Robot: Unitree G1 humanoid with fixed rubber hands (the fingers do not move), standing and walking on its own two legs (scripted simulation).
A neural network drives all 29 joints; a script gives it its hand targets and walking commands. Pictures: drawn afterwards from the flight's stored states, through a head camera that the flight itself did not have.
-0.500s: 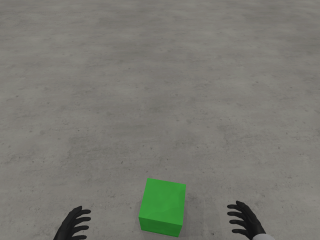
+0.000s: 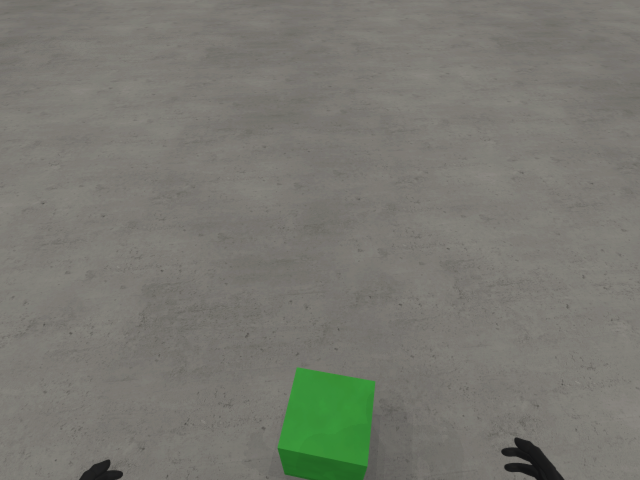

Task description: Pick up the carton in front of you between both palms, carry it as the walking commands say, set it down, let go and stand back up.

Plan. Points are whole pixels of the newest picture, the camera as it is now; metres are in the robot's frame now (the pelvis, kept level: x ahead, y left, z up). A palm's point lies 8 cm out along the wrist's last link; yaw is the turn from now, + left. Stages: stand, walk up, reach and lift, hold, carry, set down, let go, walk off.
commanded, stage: stand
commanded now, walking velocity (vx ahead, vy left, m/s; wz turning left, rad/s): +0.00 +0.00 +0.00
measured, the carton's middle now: (328, 429) +0.40 -0.02 -0.64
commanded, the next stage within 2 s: none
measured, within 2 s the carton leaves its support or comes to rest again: neither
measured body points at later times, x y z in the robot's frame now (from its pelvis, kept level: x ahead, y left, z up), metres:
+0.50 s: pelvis +0.00 -0.01 +0.01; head +0.00 -0.01 +0.46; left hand +0.11 +0.30 -0.10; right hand +0.12 -0.30 -0.11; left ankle -0.03 +0.11 -0.73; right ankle -0.02 -0.10 -0.73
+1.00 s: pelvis -0.01 +0.00 +0.01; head -0.02 -0.01 +0.46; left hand +0.08 +0.31 -0.10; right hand +0.09 -0.31 -0.11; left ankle -0.03 +0.11 -0.73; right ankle -0.02 -0.10 -0.73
